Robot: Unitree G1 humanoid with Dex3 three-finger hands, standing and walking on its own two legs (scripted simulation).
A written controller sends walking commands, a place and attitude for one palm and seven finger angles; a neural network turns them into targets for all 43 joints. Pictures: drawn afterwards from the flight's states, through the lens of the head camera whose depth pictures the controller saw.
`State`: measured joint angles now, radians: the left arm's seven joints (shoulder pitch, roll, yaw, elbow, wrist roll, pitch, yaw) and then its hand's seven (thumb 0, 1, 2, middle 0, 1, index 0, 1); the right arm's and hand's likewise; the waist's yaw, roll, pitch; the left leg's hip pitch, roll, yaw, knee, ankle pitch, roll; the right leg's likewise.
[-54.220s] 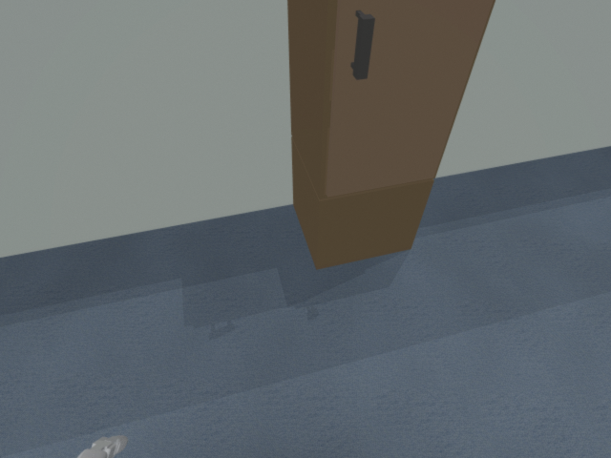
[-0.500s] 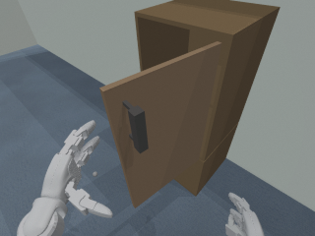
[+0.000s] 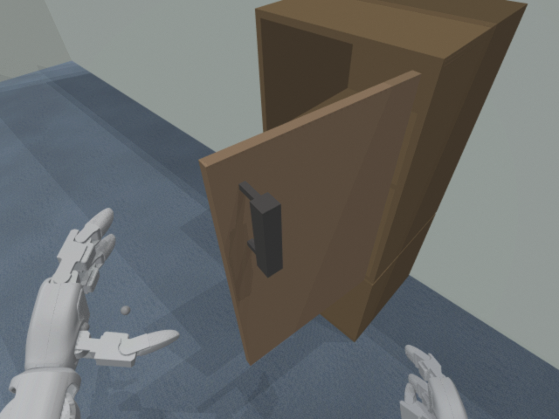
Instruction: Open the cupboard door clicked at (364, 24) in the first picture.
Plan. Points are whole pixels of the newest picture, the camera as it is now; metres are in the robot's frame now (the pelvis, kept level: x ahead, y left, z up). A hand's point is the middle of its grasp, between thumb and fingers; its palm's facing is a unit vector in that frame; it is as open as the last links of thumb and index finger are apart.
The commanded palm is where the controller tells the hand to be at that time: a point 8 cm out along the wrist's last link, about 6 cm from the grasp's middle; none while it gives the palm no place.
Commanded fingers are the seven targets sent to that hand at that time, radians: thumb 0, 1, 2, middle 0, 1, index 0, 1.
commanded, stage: draw the hand back to the body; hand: left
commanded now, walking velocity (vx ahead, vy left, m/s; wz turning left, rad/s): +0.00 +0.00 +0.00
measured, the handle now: (258, 228) +0.32 +0.08 +0.14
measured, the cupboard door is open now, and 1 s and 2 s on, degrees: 81 81 81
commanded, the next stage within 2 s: step back with the hand held close in 0.80 s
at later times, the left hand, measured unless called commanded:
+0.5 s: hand (79, 280) +0.21 +0.26 +0.16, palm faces +0.44 -0.79 -0.42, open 8.3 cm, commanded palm +0.16 +0.30 +0.17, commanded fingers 0.00 0.90 0.90 -0.20 -0.30 -0.20 -0.30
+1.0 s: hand (80, 282) +0.20 +0.25 +0.17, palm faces +0.43 -0.80 -0.42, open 7.4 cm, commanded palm +0.15 +0.29 +0.18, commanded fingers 0.00 0.90 0.90 -0.20 -0.30 -0.20 -0.30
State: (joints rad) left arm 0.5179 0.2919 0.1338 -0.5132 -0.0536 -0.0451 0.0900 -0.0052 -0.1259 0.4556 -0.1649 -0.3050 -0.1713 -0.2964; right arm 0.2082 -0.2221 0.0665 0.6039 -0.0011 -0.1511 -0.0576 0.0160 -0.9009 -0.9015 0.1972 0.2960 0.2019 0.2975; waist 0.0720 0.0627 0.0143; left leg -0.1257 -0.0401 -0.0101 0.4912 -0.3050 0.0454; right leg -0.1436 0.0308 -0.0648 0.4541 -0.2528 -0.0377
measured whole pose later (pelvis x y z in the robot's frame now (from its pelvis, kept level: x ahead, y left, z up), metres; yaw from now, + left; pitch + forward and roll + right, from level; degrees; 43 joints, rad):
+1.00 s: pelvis +0.00 -0.01 +0.01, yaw -1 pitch -3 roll -1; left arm 0.45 0.36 0.35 -0.38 -0.06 -0.12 0.11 0.02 0.89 0.89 -0.21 -0.31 -0.21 -0.30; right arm 0.18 -0.23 0.03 0.63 0.02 -0.07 -0.06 0.02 -0.90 -0.90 0.20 0.30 0.20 0.30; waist 0.06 0.07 0.01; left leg -0.09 -0.02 -0.01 0.42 -0.27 0.03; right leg -0.10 0.06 -0.06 0.35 -0.20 -0.05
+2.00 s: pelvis -0.16 +0.03 +0.00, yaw -2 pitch +3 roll -4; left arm 0.53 0.42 0.46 -0.58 -0.04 -0.20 0.17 0.02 0.89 0.89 -0.21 -0.31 -0.21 -0.30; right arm 0.19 -0.14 0.01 0.64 -0.01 -0.15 -0.04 0.01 -0.90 -0.90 0.20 0.30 0.20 0.30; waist 0.02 0.01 0.03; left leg -0.40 0.06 0.02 0.45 -0.11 0.03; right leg -0.33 0.02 -0.01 0.87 -0.49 0.03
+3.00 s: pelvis -0.30 +0.02 +0.00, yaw -3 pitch -1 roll +0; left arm 0.50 0.40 0.39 -0.47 -0.01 -0.17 0.17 0.02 0.89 0.89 -0.21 -0.31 -0.21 -0.30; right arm 0.25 -0.16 0.03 0.66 -0.01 -0.14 -0.06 0.02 -0.90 -0.90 0.20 0.30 0.20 0.30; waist -0.01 -0.05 0.04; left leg -0.24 0.00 0.05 0.53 -0.26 0.03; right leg -0.33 0.00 -0.03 0.82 -0.44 0.00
